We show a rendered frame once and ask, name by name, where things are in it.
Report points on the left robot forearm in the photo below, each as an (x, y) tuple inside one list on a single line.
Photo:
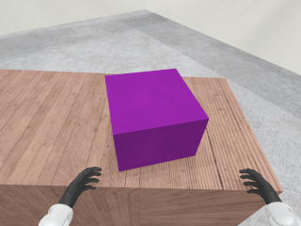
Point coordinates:
[(58, 215)]

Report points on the robot right hand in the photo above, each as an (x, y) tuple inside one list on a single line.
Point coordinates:
[(264, 189)]

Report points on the carton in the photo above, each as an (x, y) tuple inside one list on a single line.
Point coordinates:
[(155, 118)]

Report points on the pedestal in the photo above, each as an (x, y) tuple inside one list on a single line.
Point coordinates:
[(54, 125)]

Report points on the robot left hand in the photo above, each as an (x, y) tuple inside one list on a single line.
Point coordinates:
[(77, 186)]

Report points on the right robot forearm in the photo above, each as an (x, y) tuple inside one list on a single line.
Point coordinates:
[(281, 214)]

